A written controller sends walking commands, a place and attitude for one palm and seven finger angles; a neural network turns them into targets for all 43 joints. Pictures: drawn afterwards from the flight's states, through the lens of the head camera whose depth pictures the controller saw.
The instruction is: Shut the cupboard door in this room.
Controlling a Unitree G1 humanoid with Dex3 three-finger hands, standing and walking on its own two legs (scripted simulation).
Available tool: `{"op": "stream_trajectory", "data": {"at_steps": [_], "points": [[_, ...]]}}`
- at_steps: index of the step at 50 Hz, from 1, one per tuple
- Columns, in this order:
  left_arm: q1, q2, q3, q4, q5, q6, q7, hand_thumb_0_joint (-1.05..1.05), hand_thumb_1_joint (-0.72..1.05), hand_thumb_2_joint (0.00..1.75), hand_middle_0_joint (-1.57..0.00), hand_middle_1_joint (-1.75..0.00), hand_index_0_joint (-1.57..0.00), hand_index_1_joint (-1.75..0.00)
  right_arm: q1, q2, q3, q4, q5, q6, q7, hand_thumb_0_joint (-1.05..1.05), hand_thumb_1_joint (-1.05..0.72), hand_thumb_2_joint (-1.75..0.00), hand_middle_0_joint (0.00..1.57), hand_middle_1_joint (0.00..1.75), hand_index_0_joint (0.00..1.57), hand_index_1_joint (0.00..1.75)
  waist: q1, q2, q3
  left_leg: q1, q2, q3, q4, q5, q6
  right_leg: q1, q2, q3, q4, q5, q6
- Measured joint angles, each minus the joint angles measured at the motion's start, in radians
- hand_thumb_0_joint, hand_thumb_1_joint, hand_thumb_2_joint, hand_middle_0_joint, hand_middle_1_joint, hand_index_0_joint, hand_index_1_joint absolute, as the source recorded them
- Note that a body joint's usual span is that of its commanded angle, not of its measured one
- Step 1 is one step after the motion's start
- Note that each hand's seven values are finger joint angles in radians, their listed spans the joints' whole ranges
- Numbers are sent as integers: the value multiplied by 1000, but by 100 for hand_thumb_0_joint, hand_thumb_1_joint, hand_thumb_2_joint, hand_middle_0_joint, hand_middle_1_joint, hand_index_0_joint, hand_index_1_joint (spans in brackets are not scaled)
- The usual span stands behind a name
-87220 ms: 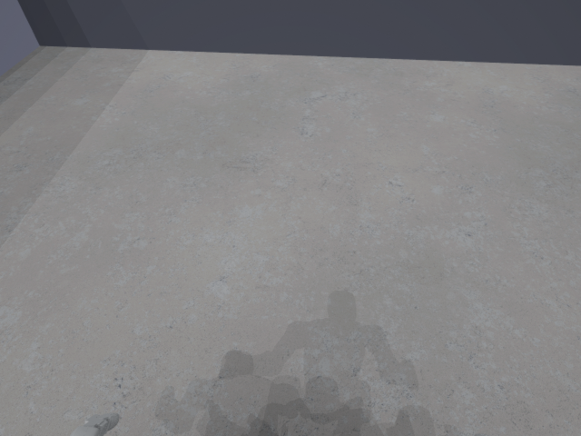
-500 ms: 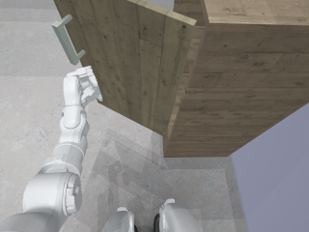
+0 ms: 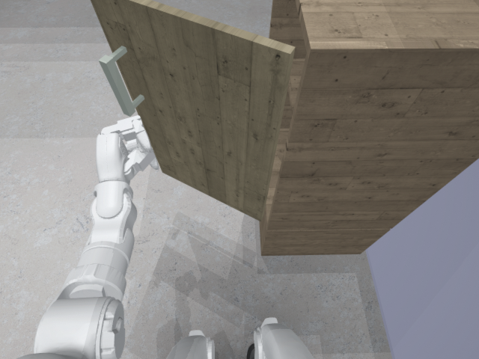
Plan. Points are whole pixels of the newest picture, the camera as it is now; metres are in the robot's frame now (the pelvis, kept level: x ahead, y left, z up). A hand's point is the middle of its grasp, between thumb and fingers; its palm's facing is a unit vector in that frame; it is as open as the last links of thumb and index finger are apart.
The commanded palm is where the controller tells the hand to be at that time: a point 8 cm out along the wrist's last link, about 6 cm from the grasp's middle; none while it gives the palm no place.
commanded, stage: draw the hand back to the body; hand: left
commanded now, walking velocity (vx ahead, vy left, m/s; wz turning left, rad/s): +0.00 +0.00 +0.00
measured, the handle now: (125, 82) +0.65 +0.21 +0.04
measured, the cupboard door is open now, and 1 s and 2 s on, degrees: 60 60 60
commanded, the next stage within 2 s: step back with the hand held close in 1.40 s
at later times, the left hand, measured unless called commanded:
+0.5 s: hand (56, 205) +0.31 +0.20 +0.15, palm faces +0.14 -0.97 -0.20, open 3.1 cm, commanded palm +0.28 +0.26 +0.17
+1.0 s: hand out of the picture +0.22 +0.31 +0.24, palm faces +0.44 -0.80 -0.40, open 5.9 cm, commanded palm +0.16 +0.35 +0.26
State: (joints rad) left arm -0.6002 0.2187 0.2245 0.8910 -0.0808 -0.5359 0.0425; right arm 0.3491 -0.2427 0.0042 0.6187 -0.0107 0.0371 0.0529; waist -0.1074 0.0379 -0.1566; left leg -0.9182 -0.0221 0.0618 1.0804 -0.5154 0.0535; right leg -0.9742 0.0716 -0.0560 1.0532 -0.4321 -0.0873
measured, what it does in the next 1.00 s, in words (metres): rises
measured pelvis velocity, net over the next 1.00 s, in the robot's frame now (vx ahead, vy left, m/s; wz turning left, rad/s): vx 0.04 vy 0.04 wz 0.04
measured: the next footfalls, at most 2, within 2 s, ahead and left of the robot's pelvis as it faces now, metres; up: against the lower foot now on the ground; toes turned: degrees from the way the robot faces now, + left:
none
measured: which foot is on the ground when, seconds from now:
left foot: down 0.00-1.00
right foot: down 0.00-1.00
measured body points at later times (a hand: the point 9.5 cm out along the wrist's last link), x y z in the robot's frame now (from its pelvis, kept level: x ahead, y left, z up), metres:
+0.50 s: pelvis +0.03 +0.02 +0.06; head +0.03 +0.01 +0.51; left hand +0.30 +0.25 +0.16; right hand +0.23 -0.21 -0.01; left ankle +0.00 +0.09 -0.66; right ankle +0.03 -0.07 -0.66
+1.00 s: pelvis +0.04 +0.04 +0.08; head +0.01 +0.02 +0.53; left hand +0.19 +0.35 +0.26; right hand +0.22 -0.17 -0.01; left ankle +0.00 +0.09 -0.66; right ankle +0.03 -0.07 -0.66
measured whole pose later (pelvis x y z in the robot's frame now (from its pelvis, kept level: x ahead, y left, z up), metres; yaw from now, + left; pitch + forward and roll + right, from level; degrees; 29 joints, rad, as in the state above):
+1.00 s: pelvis +0.04 +0.04 +0.08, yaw +3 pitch -3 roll -2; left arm 0.45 0.37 0.30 -0.38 -0.08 -0.03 0.10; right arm 0.23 -0.23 0.04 0.61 0.02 -0.05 -0.05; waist 0.06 0.09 -0.02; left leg -0.08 -0.08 0.01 0.43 -0.30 0.09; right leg -0.11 0.04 -0.05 0.40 -0.23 -0.02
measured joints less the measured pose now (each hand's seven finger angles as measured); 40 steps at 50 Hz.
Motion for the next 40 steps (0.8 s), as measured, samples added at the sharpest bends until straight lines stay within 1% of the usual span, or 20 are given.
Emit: {"op": "stream_trajectory", "data": {"at_steps": [3, 6, 9, 13, 17, 20, 22, 27, 30, 34, 40], "points": [[116, -9, -27, -106, -37, 63, -29, 2, 90, 90, -129, -150, -130, -150, 28, -3, 2, -4, 22, 13, -14, 1, -91, -90, 20, 30, 20, 30, 24, 9, 4, 96, -1, 2, -70, 18, 6, 94, 3, 9, -66, 14, 5], [204, -17, -48, -196, -74, 120, -49, 2, 90, 90, -130, -150, -130, -150, 37, -6, 9, -14, 40, 11, -34, 1, -91, -90, 20, 30, 20, 30, 39, 7, 14, 188, -5, -6, -143, 41, 1, 190, 2, 8, -139, 34, 9], [275, -17, -64, -285, -94, 139, -65, 2, 90, 90, -130, -150, -130, -150, 22, -10, 12, -25, 48, -5, -51, 1, -91, -90, 20, 30, 20, 30, 50, -4, 22, 258, -8, -16, -197, 61, 0, 265, 1, 3, -198, 52, 9], [361, -8, -91, -399, -102, 150, -97, 2, 90, 90, -130, -150, -130, -150, -23, -22, 6, -45, 57, -29, -64, 2, -91, -90, 20, 30, 20, 30, 63, -14, 31, 323, -11, -27, -237, 73, 1, 337, 0, -3, -245, 65, 10], [462, -4, -112, -512, -118, 206, -132, 2, 90, 90, -127, -147, -128, -148, -75, -37, 0, -73, 69, -47, -72, 1, -91, -90, 20, 30, 20, 30, 81, -6, 37, 384, -16, -29, -269, 79, 7, 399, -4, -2, -277, 69, 17], [557, 20, -150, -635, -65, 288, -83, 2, 90, 90, -123, -142, -124, -143, -117, -24, -3, -86, 70, -31, -95, 1, -91, -90, 20, 30, 20, 30, 98, -6, 50, 461, -25, -23, -324, 93, 15, 471, -10, 9, -317, 77, 24], [616, 36, -170, -715, -40, 336, -52, 2, 90, 90, -119, -138, -120, -139, -137, -12, 3, -94, 70, -24, -111, 2, -91, -90, 20, 30, 20, 30, 109, -6, 57, 516, -29, -26, -368, 108, 16, 525, -13, 10, -357, 88, 27], [698, 61, -173, -849, -8, 422, 2, 2, 89, 90, -108, -126, -109, -127, -175, 11, 29, -100, 66, -24, -133, 1, -91, -90, 20, 30, 20, 30, 136, 5, 86, 632, -37, -41, -459, 142, 20, 649, -19, 3, -456, 120, 35], [728, 68, -154, -903, -1, 457, 19, 2, 89, 90, -100, -118, -101, -118, -187, 22, 47, -97, 61, -28, -135, 1, -91, -90, 20, 30, 20, 30, 148, 12, 104, 685, -42, -48, -505, 161, 23, 705, -22, 0, -504, 137, 40], [792, 73, -123, -984, 2, 491, 31, 2, 90, 90, -90, -106, -90, -107, -185, 33, 64, -89, 52, -37, -128, 1, -91, -90, 20, 30, 20, 30, 155, 20, 121, 745, -47, -51, -562, 183, 27, 767, -26, 1, -562, 158, 46], [909, 93, -71, -1115, 3, 515, 37, 2, 89, 90, -74, -88, -74, -89, -157, 34, 68, -61, 38, -52, -114, 1, -91, -90, 20, 30, 20, 30, 160, 36, 133, 804, -53, -51, -623, 207, 35, 826, -30, 6, -623, 182, 55]]}}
